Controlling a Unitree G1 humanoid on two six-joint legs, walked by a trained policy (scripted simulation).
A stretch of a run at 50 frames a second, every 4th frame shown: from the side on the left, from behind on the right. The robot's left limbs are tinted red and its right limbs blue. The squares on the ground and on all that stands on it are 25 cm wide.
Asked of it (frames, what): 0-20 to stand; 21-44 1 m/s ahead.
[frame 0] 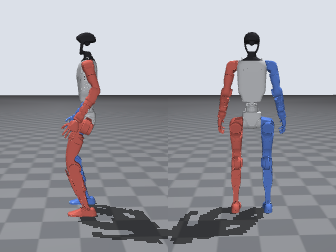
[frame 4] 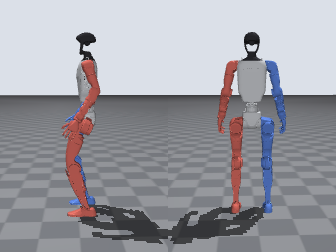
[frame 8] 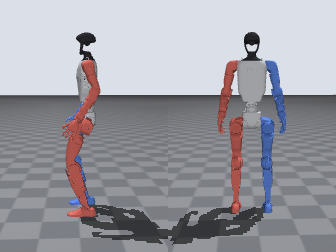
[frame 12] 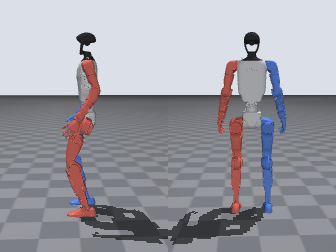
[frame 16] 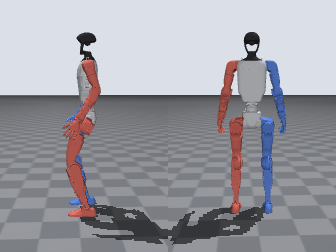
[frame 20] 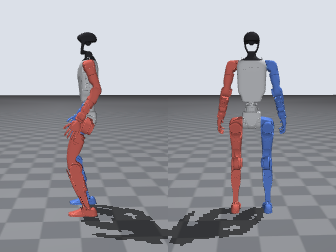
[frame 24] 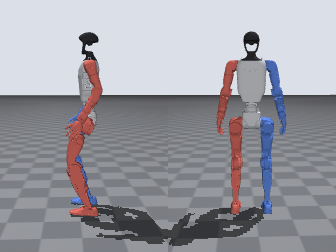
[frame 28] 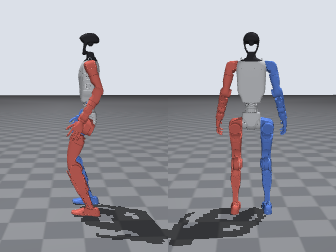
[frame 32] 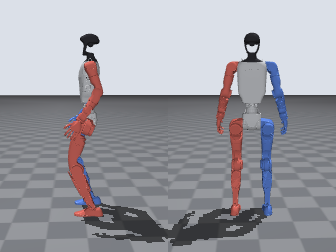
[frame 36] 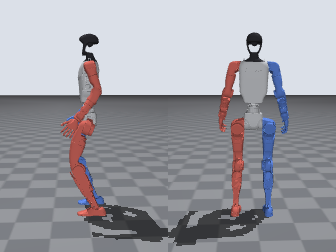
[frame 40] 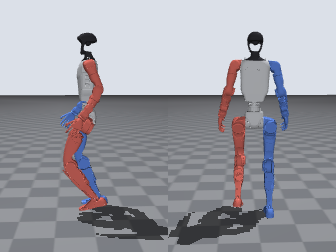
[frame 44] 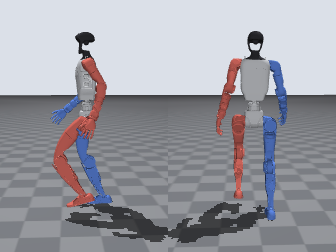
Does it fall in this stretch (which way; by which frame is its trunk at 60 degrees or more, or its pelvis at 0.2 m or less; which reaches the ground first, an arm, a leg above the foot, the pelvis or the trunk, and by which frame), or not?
no
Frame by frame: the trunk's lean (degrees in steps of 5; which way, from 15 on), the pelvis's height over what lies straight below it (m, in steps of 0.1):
0: 0, 0.8
4: 0, 0.8
8: 0, 0.8
12: 0, 0.8
16: 0, 0.8
20: 0, 0.8
24: 0, 0.8
28: 0, 0.8
32: 0, 0.8
36: 0, 0.8
40: 0, 0.8
44: 0, 0.8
